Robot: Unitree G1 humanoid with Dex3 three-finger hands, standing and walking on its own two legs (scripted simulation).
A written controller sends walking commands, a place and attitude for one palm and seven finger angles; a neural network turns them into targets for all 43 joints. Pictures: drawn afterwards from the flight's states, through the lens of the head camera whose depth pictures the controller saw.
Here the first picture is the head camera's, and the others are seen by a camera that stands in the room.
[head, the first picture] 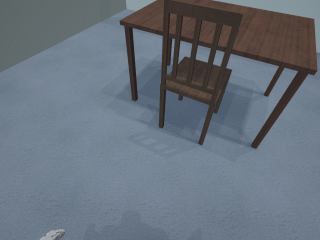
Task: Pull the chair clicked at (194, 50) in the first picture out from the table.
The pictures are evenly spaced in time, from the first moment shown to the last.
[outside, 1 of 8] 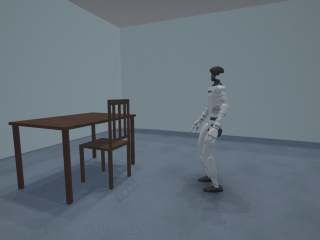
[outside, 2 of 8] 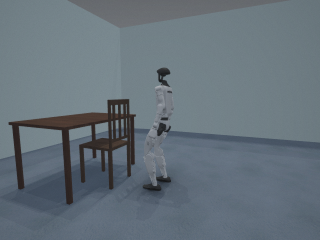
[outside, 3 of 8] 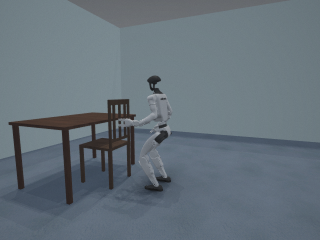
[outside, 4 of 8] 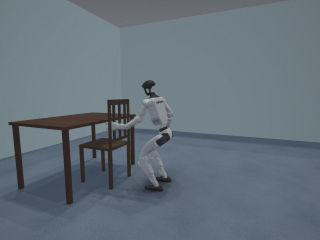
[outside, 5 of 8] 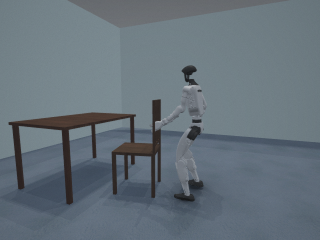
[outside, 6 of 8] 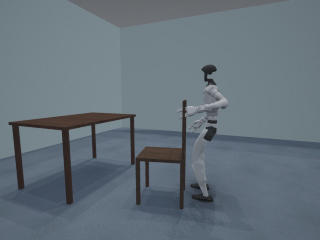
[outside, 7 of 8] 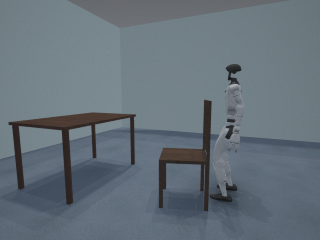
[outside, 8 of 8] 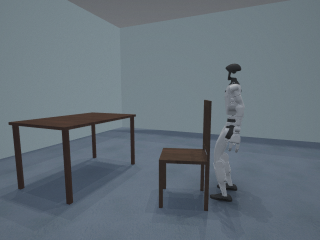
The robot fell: no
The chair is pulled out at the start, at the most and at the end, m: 0.00 0.99 0.97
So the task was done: yes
